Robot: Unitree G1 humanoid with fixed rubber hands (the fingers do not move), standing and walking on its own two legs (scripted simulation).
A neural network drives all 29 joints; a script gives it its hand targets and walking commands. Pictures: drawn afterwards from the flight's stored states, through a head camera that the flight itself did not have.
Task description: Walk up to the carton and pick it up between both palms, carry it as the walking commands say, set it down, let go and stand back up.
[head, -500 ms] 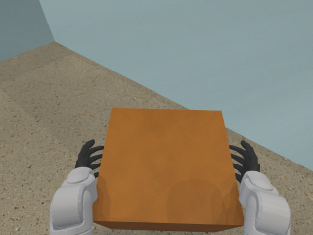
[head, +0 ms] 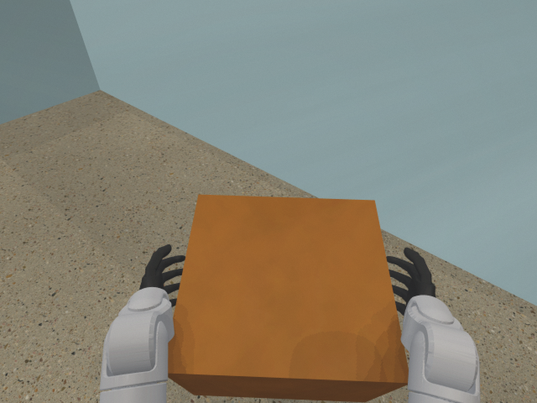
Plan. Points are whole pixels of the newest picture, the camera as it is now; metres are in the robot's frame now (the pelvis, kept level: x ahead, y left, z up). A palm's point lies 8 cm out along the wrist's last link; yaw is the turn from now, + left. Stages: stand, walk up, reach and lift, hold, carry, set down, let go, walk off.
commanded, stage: carry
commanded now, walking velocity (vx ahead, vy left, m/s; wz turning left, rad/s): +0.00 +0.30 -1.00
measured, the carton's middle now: (282, 299) +0.31 -0.01 -0.01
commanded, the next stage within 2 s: none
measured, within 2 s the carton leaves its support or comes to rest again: neither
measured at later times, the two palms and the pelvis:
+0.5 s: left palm (132, 296) +0.25 +0.20 +0.08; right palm (414, 384) +0.15 -0.14 +0.10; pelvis -0.02 +0.10 +0.00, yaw -18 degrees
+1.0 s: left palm (152, 271) +0.28 +0.18 +0.11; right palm out of the picture +0.04 -0.09 +0.09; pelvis -0.01 +0.21 +0.00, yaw -41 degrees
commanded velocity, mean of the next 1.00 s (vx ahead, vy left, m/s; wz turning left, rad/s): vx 0.00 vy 0.30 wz -1.00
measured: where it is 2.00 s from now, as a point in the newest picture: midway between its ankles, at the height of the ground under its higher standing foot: outside the picture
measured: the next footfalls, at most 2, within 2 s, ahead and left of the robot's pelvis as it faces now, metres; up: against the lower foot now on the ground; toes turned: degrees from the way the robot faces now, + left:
right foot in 0.72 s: -0.04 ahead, -0.01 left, +0.00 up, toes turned -35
left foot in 1.02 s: +0.13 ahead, +0.32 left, +0.00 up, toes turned -42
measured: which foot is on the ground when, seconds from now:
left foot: down 0.00-0.70, up 0.72-1.00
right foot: down 0.00-0.32, up 0.34-0.70, down 0.72-1.00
